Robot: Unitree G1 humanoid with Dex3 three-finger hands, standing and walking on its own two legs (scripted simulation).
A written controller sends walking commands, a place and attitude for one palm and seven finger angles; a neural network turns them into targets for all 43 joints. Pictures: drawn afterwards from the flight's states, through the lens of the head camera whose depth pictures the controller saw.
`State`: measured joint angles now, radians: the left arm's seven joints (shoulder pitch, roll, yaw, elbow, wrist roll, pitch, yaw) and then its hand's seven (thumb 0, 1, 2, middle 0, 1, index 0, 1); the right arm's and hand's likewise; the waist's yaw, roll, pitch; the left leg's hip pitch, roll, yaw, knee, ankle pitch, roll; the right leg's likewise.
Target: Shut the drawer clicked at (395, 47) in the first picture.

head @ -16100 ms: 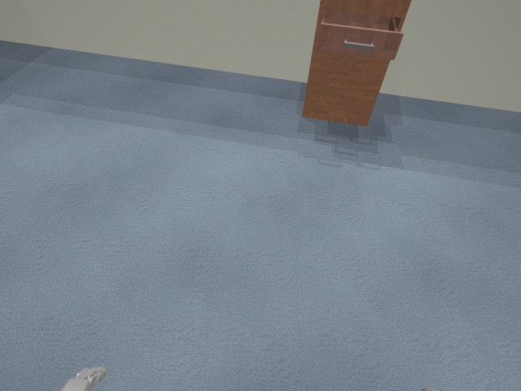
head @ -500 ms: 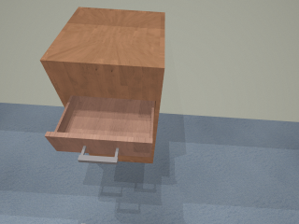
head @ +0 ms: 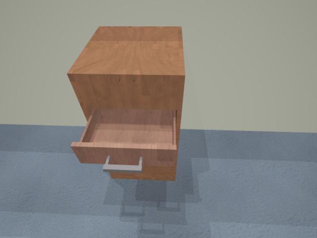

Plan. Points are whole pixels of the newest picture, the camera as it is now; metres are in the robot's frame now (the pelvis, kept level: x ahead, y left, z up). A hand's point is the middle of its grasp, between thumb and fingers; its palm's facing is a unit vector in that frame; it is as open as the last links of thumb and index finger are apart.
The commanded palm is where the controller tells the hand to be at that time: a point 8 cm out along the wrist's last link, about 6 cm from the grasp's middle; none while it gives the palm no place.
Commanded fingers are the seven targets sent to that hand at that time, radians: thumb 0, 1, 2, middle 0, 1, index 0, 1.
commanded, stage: come to a stop and stand still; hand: left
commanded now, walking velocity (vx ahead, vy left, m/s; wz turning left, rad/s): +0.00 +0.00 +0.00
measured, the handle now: (123, 163) +0.40 +0.16 -0.16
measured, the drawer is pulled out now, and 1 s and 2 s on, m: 0.20 0.20 0.20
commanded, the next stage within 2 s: look again from close up in 0.14 s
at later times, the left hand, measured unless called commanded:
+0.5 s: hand out of the picture -0.02 +0.14 -0.16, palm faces +0.01 -0.98 -0.17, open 7.3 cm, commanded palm none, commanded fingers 0.00 0.90 0.90 -0.20 -0.30 -0.20 -0.30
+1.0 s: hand out of the picture +0.13 +0.16 -0.08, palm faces +0.18 -0.95 -0.27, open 7.1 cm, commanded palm +0.11 +0.17 -0.06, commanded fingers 0.00 0.90 0.90 -0.38 -0.50 -0.38 -0.50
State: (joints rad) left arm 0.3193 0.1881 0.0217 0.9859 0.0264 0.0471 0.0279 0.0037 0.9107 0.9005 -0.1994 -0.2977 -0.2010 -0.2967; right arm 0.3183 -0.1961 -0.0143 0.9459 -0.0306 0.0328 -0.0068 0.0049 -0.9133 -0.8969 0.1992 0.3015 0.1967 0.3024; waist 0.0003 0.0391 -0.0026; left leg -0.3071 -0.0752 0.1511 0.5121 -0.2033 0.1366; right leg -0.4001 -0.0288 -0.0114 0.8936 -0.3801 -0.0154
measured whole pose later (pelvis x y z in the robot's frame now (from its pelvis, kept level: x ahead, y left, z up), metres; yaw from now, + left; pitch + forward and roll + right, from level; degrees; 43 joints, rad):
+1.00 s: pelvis +0.03 -0.03 +0.00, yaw +2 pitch +1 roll +1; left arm 0.55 0.22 -0.05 0.29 -0.12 0.03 0.15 0.08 1.00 0.90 -0.24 -0.34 -0.24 -0.34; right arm 0.38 -0.25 0.01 0.88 0.03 -0.23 -0.05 0.03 -0.93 -0.90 0.20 0.30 0.20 0.30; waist -0.03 0.03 -0.03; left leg -0.32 -0.06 0.10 0.52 -0.23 0.08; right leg -0.19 0.01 -0.09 0.55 -0.39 -0.06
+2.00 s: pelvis -0.04 -0.05 -0.10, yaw +1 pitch +17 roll -3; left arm 0.40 0.20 0.04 0.08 -0.25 -0.53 -0.23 0.01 0.90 0.90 -1.19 -1.37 -1.19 -1.37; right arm 0.22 -0.28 -0.04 0.59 0.03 -0.18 -0.05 0.02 -0.90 -0.90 0.20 0.30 0.19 0.30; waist -0.03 0.05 -0.15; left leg -1.09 0.04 0.06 1.21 -0.42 0.07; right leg -0.91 0.06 -0.16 1.20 -0.59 -0.09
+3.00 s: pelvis -0.03 -0.03 -0.10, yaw +1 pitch +18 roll -4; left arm 0.29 0.18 -0.05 0.08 -0.12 -0.44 -0.04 0.01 0.90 0.90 -1.40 -1.60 -1.40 -1.60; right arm 0.22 -0.24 0.04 0.47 0.00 -0.04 0.00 0.01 -0.90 -0.90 0.20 0.30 0.20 0.30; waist -0.03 0.05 -0.18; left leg -1.11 0.03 0.06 1.23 -0.44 0.09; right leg -0.92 0.05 -0.16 1.21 -0.61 -0.07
